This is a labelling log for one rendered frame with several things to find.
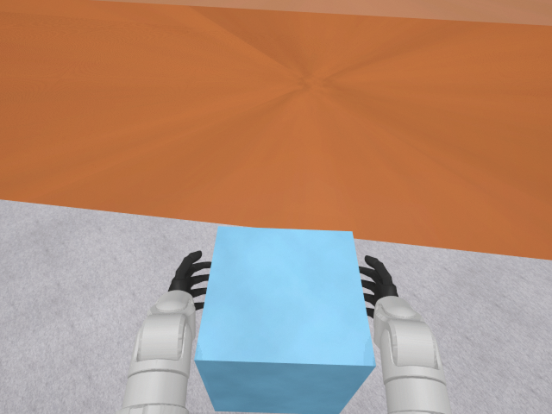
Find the robot right forearm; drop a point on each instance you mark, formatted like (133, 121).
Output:
(410, 358)

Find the robot right hand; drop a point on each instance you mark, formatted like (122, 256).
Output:
(383, 285)

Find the carton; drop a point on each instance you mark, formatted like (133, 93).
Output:
(284, 326)

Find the robot left forearm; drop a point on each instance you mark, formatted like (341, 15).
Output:
(161, 359)

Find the robot left hand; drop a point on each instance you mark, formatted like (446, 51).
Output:
(183, 279)

